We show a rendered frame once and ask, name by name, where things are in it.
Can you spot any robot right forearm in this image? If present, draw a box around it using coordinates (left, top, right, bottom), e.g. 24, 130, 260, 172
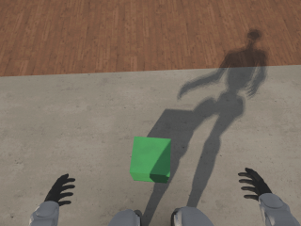
259, 193, 301, 226

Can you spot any robot left forearm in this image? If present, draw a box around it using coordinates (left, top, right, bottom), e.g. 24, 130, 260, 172
29, 201, 59, 226

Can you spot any robot right hand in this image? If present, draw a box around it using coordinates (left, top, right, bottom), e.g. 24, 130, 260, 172
238, 168, 272, 201

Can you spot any robot left hand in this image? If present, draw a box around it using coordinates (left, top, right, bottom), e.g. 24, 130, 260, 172
44, 173, 75, 206

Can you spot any right robot thigh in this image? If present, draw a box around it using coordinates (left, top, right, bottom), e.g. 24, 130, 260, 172
174, 207, 214, 226

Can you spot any robot thigh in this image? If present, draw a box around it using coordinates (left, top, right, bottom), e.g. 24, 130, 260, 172
107, 210, 140, 226
174, 207, 214, 226

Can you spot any left robot thigh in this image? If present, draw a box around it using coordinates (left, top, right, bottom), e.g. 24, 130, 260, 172
107, 210, 140, 226

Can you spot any carton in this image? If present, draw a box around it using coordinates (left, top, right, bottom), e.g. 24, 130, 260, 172
129, 136, 171, 184

